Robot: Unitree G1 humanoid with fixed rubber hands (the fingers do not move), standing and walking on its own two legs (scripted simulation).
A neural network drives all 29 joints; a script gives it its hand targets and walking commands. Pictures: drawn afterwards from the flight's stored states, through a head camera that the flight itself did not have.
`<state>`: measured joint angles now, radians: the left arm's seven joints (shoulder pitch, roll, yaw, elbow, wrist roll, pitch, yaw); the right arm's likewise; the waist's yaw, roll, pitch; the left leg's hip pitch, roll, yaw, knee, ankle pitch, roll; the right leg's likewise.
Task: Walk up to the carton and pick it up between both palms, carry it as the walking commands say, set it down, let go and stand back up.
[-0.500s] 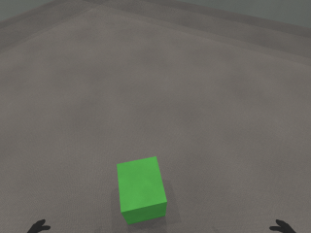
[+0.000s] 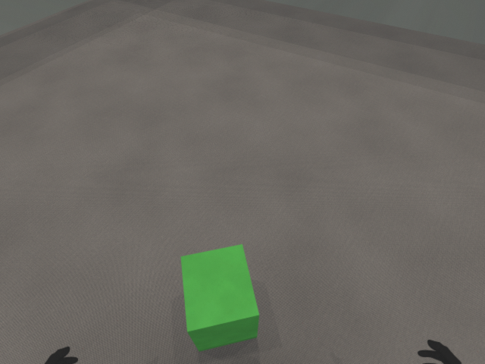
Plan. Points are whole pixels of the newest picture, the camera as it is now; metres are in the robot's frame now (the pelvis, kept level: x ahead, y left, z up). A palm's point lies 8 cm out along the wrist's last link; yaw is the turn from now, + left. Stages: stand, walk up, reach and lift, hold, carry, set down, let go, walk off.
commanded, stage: walk up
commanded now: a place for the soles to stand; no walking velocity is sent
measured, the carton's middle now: (220, 298) +0.43 +0.08 -0.63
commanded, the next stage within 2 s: none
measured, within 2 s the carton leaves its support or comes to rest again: neither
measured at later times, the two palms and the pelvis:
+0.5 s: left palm out of the picture +0.11 +0.33 -0.08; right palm out of the picture +0.09 -0.33 -0.09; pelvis +0.00 +0.01 +0.00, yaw +0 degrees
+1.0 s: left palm out of the picture +0.11 +0.33 -0.09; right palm out of the picture +0.08 -0.33 -0.09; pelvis +0.00 +0.00 +0.00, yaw +0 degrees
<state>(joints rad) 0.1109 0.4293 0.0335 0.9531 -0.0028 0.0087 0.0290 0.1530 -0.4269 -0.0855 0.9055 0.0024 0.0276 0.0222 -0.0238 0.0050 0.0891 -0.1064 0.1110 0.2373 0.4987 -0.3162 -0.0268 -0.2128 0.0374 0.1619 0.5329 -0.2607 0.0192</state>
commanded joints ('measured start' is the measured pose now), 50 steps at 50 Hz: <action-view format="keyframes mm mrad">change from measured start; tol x8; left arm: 1 -36 211 40 -53 3 -16 8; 50 -15 192 39 -52 0 -8 2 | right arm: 1 8 -177 -39 -50 3 -6 -3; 50 -36 -186 -38 -66 -2 -14 -4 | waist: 1 -5 -60 -82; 12 21 58 -69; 21 -7 -77 -89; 29 20 57 -73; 39 -8 -78 -89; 50 14 19 -46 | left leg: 1 105 22 -133 -33 87 53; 10 65 145 -155 -179 132 126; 18 97 27 -126 -29 92 56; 28 53 151 -156 -181 124 130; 36 99 25 -131 -30 89 55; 45 65 141 -160 -182 122 123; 50 36 87 -112 -101 78 86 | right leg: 1 -102 -126 196 -156 239 -109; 11 -44 -47 -21 19 215 -45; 20 -108 -133 206 -164 239 -110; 28 -50 -45 -18 15 220 -44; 37 -107 -131 203 -162 235 -110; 46 -46 -47 -20 17 208 -44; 50 -64 -72 41 -68 254 -64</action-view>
